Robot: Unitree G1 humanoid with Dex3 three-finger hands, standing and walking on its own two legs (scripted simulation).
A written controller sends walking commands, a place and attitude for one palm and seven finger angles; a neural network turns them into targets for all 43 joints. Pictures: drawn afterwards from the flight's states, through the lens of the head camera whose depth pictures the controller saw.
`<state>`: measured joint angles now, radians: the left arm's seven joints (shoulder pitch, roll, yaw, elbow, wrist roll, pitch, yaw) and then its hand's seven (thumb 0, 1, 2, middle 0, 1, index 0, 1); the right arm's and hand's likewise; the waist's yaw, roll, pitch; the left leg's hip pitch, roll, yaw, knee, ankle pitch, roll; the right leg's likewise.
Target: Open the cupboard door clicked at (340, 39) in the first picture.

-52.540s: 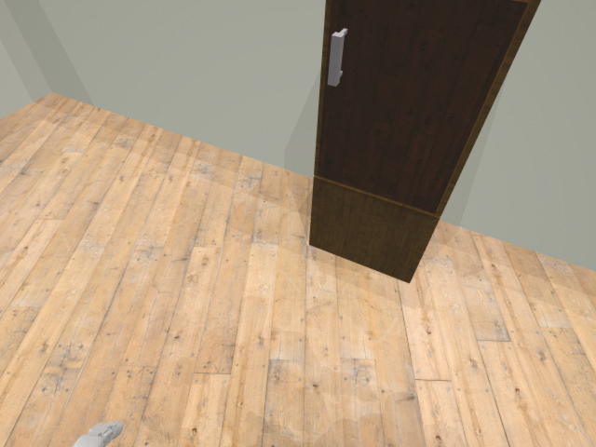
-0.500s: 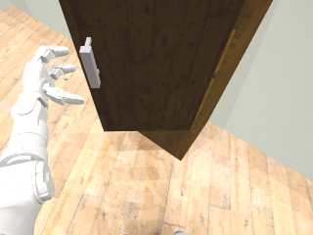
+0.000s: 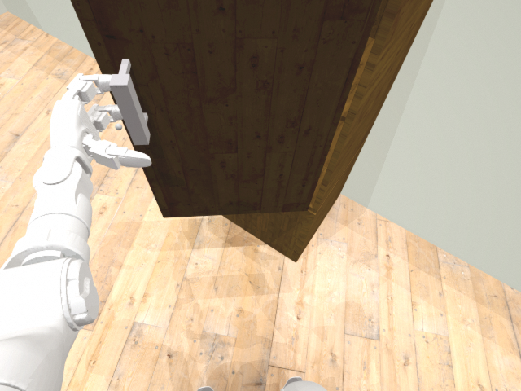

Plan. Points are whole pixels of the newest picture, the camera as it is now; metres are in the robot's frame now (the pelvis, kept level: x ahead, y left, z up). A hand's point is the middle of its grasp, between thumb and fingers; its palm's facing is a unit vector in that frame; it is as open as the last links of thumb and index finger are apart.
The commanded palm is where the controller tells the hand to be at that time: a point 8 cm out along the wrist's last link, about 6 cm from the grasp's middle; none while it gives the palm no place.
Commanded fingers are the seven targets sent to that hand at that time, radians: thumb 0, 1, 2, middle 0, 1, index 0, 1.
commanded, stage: slide the fingers in behind the handle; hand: left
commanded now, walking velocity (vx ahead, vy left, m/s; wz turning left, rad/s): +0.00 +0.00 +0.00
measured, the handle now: (134, 103) +0.54 +0.17 +0.11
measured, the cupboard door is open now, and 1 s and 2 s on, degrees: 39 39 39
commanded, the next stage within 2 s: close the thumb around the handle in 0.96 s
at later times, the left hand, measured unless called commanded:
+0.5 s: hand (137, 129) +0.48 +0.15 +0.11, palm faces +0.00 -1.00 +0.01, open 14.0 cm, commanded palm +0.46 +0.20 +0.11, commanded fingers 0.00 -0.50 0.30 -0.30 -1.20 -0.30 -1.20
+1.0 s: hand (143, 128) +0.48 +0.14 +0.12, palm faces +0.02 -1.00 +0.00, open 14.1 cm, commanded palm +0.45 +0.19 +0.11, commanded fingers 0.00 -0.50 0.30 -0.30 -1.20 -0.30 -1.20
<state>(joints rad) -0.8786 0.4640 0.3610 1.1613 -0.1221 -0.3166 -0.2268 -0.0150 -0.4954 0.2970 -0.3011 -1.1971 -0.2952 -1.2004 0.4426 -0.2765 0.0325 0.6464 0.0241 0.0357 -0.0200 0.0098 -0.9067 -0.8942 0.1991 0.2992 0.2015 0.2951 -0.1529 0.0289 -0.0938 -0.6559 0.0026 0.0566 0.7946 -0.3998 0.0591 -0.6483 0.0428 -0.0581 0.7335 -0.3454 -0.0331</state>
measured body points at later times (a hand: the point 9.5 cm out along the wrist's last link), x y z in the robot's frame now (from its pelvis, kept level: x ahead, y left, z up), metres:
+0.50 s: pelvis +0.00 -0.01 +0.00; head +0.08 +0.00 +0.44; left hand +0.48 +0.21 +0.11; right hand +0.03 -0.27 -0.12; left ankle -0.01 +0.08 -0.71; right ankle +0.00 -0.10 -0.71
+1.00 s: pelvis +0.00 -0.01 +0.00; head +0.07 -0.01 +0.45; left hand +0.47 +0.20 +0.12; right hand +0.01 -0.27 -0.12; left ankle -0.01 +0.08 -0.71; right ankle +0.00 -0.10 -0.71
